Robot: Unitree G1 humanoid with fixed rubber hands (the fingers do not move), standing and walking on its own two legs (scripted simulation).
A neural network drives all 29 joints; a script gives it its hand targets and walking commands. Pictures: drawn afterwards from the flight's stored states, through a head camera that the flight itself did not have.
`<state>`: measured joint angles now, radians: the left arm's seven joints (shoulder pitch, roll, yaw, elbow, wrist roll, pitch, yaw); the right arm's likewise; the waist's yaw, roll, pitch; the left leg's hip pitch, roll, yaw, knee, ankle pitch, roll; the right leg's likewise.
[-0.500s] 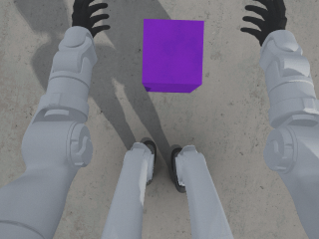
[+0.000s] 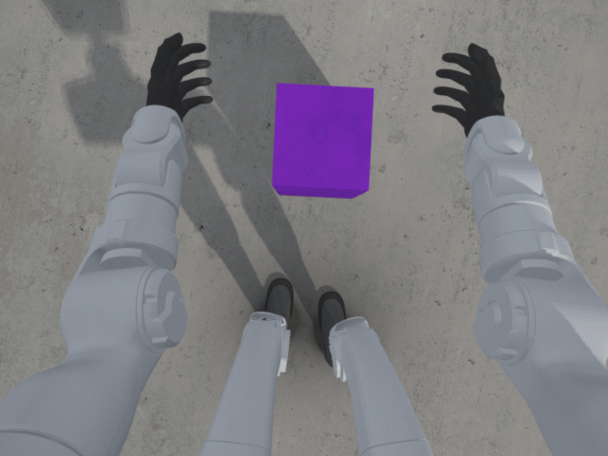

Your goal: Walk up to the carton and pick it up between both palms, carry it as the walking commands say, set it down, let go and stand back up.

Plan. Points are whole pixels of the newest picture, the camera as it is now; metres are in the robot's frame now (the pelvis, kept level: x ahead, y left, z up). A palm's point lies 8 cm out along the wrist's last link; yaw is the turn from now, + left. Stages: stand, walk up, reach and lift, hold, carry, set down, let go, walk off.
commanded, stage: let go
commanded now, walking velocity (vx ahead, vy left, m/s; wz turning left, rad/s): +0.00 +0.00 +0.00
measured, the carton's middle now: (319, 149) +0.54 -0.02 -0.56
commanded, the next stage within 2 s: stand in 1.16 s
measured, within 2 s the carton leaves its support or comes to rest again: neither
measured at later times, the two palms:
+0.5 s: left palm (105, 268) +0.31 +0.20 -0.02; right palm (569, 283) +0.30 -0.23 -0.02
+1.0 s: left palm (49, 393) +0.21 +0.23 +0.01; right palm (595, 405) +0.21 -0.22 +0.02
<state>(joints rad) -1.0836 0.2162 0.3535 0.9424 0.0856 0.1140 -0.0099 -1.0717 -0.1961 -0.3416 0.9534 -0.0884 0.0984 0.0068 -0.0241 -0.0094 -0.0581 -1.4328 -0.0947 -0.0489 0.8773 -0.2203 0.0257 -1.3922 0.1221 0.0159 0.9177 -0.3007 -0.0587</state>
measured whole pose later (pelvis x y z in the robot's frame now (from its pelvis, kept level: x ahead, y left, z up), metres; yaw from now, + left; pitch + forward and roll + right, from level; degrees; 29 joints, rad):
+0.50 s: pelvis +0.05 +0.00 +0.07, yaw +0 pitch +22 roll +1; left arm -0.13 0.16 0.10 0.59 0.01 0.03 -0.04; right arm -0.12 -0.15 -0.12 0.61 -0.02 0.01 0.03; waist -0.01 -0.03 -0.11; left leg -0.74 -0.08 -0.05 0.57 -0.22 0.03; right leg -0.69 0.12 0.06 0.60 -0.28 -0.07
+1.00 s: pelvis +0.06 +0.01 +0.09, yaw -1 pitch -4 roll +0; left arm 0.24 0.21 0.02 0.37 0.00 0.14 -0.08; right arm 0.22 -0.19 -0.05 0.43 -0.01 0.12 0.07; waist 0.01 -0.03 0.16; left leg -0.14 -0.09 -0.05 0.47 -0.24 0.05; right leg -0.08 0.10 0.07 0.45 -0.29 -0.07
